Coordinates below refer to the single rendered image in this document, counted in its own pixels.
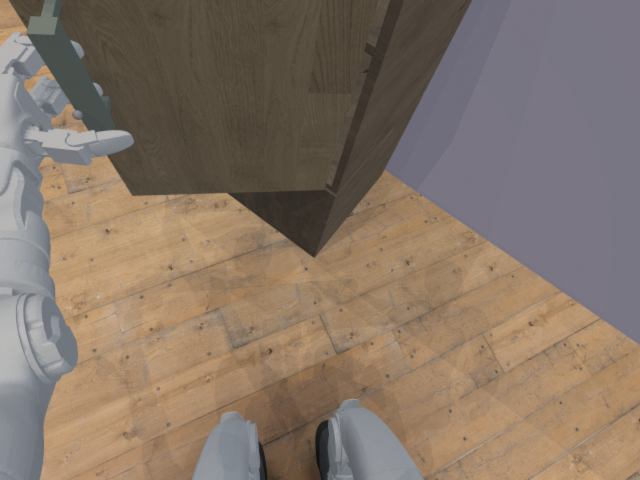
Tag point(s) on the left robot hand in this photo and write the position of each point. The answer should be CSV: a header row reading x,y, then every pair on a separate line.
x,y
19,60

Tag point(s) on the handle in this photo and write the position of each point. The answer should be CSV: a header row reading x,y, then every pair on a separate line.
x,y
55,48

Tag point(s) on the robot right thigh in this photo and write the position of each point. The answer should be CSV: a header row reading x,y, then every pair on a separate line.
x,y
361,439

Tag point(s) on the robot left forearm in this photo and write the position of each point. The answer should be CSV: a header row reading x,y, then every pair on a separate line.
x,y
24,236

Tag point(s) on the robot thigh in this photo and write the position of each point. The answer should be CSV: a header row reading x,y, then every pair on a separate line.
x,y
361,439
230,452

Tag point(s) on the robot left thigh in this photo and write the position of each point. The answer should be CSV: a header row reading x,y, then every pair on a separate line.
x,y
230,452

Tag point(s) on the cupboard door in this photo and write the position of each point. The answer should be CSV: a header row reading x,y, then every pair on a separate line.
x,y
221,96

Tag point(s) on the left robot upper arm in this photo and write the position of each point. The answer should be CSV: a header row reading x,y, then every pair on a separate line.
x,y
36,349

